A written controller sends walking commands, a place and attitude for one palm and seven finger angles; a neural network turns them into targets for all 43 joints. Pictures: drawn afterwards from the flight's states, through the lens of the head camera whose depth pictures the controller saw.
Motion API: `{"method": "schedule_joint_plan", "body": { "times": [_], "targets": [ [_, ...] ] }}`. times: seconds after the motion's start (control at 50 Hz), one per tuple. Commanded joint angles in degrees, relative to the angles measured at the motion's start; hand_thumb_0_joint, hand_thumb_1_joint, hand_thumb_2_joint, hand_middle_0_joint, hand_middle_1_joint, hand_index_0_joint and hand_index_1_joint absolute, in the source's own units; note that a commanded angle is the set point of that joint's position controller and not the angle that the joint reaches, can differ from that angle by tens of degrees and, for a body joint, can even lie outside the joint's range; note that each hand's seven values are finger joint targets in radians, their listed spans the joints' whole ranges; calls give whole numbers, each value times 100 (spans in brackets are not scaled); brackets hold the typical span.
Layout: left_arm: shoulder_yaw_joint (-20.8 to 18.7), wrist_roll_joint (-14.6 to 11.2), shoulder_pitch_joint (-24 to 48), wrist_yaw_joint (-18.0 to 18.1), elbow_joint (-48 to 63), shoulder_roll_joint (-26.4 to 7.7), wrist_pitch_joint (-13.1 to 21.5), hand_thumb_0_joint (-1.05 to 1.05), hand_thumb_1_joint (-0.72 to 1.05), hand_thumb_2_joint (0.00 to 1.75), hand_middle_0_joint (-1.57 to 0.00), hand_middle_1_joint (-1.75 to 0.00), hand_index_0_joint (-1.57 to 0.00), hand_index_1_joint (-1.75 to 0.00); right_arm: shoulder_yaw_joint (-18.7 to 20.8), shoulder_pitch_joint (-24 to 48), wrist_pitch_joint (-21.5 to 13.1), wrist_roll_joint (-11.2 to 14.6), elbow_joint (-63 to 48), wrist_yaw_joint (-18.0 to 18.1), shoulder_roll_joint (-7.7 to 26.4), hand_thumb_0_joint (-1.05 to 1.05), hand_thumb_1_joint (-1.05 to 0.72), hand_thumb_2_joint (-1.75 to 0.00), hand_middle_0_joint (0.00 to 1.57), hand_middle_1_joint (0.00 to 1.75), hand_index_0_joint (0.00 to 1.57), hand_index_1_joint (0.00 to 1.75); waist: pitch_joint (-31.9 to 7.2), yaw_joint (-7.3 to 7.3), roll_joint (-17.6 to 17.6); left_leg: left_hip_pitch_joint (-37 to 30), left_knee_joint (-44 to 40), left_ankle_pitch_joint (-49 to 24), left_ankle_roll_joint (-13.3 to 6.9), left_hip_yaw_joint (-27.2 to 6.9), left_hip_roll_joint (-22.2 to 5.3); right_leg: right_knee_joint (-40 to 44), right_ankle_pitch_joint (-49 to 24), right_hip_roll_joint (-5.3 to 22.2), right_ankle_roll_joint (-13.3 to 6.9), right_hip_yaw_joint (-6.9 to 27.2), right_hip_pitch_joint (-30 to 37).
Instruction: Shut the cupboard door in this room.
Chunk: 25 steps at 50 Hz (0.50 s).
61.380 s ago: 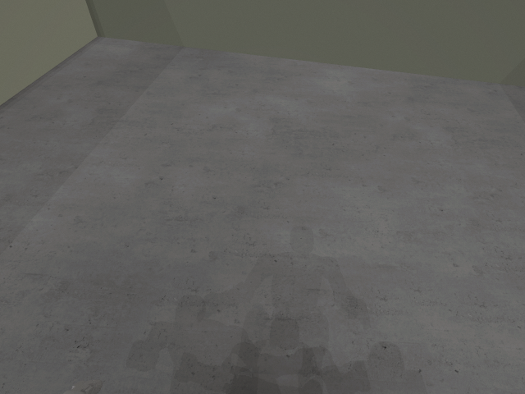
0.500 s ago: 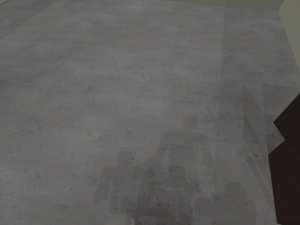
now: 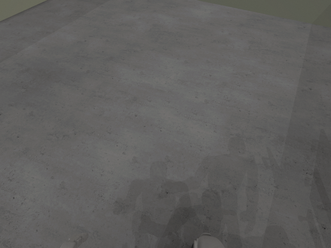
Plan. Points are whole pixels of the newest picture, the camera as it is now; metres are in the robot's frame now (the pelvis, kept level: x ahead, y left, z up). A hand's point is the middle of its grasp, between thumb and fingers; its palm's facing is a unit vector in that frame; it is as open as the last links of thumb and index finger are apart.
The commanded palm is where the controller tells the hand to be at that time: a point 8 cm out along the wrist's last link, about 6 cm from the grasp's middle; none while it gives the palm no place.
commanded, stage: walk to a spot facing it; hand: left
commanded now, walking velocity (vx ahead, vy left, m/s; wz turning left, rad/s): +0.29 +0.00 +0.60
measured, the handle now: out of the picture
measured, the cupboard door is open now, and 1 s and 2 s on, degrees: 23 23 23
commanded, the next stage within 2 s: turn to face it in 0.38 s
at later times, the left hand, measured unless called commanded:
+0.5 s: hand out of the picture +0.09 +0.20 -0.20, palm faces +0.36 -0.91 -0.21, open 7.3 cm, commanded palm none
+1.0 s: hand (96, 218) +0.22 +0.22 -0.18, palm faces +0.20 -0.96 -0.19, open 7.4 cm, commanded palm none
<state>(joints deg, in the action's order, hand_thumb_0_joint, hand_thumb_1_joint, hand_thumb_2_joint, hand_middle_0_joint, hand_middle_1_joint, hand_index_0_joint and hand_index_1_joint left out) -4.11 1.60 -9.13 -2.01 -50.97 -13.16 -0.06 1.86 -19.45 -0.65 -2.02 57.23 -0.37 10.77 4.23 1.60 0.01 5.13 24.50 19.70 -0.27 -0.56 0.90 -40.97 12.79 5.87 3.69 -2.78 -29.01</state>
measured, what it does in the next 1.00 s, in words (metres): walks ahead: right foot, then left foot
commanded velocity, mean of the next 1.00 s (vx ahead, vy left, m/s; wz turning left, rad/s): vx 0.02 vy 0.00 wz -0.06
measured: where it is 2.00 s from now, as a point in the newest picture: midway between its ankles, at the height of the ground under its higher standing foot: (159, 237)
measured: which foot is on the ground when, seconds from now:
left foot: down 0.00-0.04, up 0.06-0.46, down 0.48-1.00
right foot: up 0.00-0.02, down 0.04-0.46, up 0.48-0.80, down 0.82-1.00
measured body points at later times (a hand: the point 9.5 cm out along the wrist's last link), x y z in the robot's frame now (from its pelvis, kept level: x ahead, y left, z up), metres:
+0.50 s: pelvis +0.16 +0.02 -0.02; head +0.19 +0.05 +0.42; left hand +0.07 +0.25 -0.18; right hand +0.39 -0.18 -0.13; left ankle +0.22 +0.13 -0.74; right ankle +0.12 -0.13 -0.72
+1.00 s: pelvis +0.22 +0.04 +0.00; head +0.27 +0.05 +0.44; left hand +0.21 +0.27 -0.16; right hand +0.33 -0.19 -0.15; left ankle +0.19 +0.14 -0.72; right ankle +0.24 -0.10 -0.74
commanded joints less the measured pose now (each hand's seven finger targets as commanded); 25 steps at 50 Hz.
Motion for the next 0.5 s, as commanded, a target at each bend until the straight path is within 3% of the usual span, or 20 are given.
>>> {"method": "schedule_joint_plan", "body": {
  "times": [0.0,0.02,0.04,0.06,0.08,0.1,0.12,0.14,0.18,0.22,0.28,0.36,0.38,0.4,0.42,0.44,0.46,0.48],
  "targets": [
    [-267,16,-1240,37,96,-787,283,0,90,90,-20,-30,-20,-30,326,452,-154,98,-447,48,1025,0,-90,-90,20,30,20,30,-385,-769,-182,1912,701,-277,-639,-653,-606,1290,-14,-158,-195,81,2963],
    [-424,83,-2000,119,-63,-1435,361,0,90,90,-20,-30,-20,-30,248,193,-191,171,-534,10,569,0,-90,-90,20,30,20,30,-1088,-1030,-1780,2896,2755,842,-267,142,194,2197,1350,1473,-674,1911,4233],
    [-416,20,-2157,177,-56,-1579,308,0,90,90,-20,-30,-20,-30,256,315,-184,134,-706,12,557,0,-90,-90,20,30,20,30,-1110,-1010,-2001,3367,4293,1721,-266,-59,246,2918,1932,2290,-1075,3276,3986],
    [-369,22,-1670,229,27,-1342,310,0,90,90,-20,-30,-20,-30,311,337,-152,95,-636,-1,648,0,-90,-90,20,30,20,30,-787,-755,-1805,3498,5106,1089,-291,-391,-109,3096,2643,2278,-1074,3328,3208],
    [-284,24,-1117,264,134,-1009,295,0,90,90,-20,-30,-20,-30,311,407,-126,72,-595,-17,611,0,-90,-90,20,30,20,30,-498,-492,-1370,3521,5358,493,-245,-395,-356,3088,2600,2137,-1042,2721,2629],
    [-217,18,-731,302,200,-676,291,0,90,90,-20,-30,-20,-30,297,488,-74,57,-511,-56,533,0,-90,-90,20,30,20,30,-300,-305,-924,3281,5247,108,-199,-362,-609,2972,1913,1945,-968,1793,2093],
    [-135,23,-640,310,208,-467,335,0,90,90,-20,-30,-20,-30,263,539,-11,52,-460,-100,419,0,-90,-90,20,30,20,30,-228,-221,-631,3059,5010,-102,-108,-229,-648,2885,829,1693,-896,982,1841],
    [-110,20,-672,312,165,-404,370,0,90,90,-20,-30,-20,-30,243,466,48,69,-436,-121,310,0,-90,-90,20,30,20,30,-262,-131,-736,3006,4795,-168,-38,-112,-615,2752,-232,1567,-863,410,1875],
    [-85,11,-807,325,48,-389,403,0,90,90,-20,-30,-20,-30,218,557,145,74,-492,-144,234,0,-90,-90,20,30,20,30,-261,-124,-779,3031,4362,-103,71,88,-588,2586,-1742,1531,-922,-126,2068],
    [-74,-1,-963,336,-71,-425,407,0,90,90,-20,-30,-20,-30,185,713,190,73,-571,-180,141,0,-90,-90,20,30,20,30,-290,-114,-730,3067,3879,-182,116,279,-559,2418,-2670,1459,-884,-567,2350],
    [-91,1,-904,350,-51,-495,359,0,90,90,-20,-30,-20,-30,141,992,241,69,-768,-221,129,0,-90,-90,20,30,20,30,-212,-92,-809,2842,2974,-365,106,527,-550,2255,-2947,1426,-809,-969,2374],
    [-168,10,-895,348,6,-817,267,0,90,90,-20,-30,-20,-30,130,1386,204,79,-1068,-255,309,0,-90,-90,20,30,20,30,-202,-199,-828,2245,1866,-256,-23,771,-380,1736,-3138,1673,-810,-1015,2473],
    [-200,6,-850,347,47,-925,241,0,90,90,-20,-30,-20,-30,151,1294,193,78,-1101,-244,398,0,-90,-90,20,30,20,30,-269,-121,-824,1905,1625,-245,-74,799,-300,1448,-3201,1703,-788,-1051,2414],
    [-220,-1,-783,339,66,-978,210,0,90,90,-20,-30,-20,-30,197,987,184,60,-1067,-239,588,0,-90,-90,20,30,20,30,-430,57,-699,1250,1181,-533,-116,806,-191,876,-2953,1604,-660,-1215,2192],
    [-227,-37,-755,326,137,-973,166,0,90,90,-20,-30,-20,-30,286,447,152,36,-965,-214,892,0,-90,-90,20,30,20,30,-779,360,-119,142,604,-1439,-169,589,-229,-187,-2181,1424,-462,-1349,1603],
    [-166,-101,-879,272,323,-656,106,0,90,90,-20,-30,-20,-30,464,-83,94,-34,-921,-155,1674,0,-90,-90,20,30,20,30,-1291,543,1647,-900,237,-3388,-912,-1628,-1803,-1896,1238,462,29,-1402,152],
    [-55,-67,-665,307,586,-583,63,0,90,90,-20,-30,-20,-30,488,-371,121,51,-852,-59,2025,0,-90,-90,20,30,20,30,-1594,630,1651,-1031,-144,-4196,-1523,-2677,-2612,-2902,2962,3,-6,-492,-422],
    [-69,-50,-669,353,643,-556,50,0,90,90,-20,-30,-20,-30,417,-101,117,58,-943,-3,1925,0,-90,-90,20,30,20,30,-1379,420,743,-517,-147,-3102,-1518,-2293,-2614,-3018,2661,65,-87,-109,-453]
  ]
}}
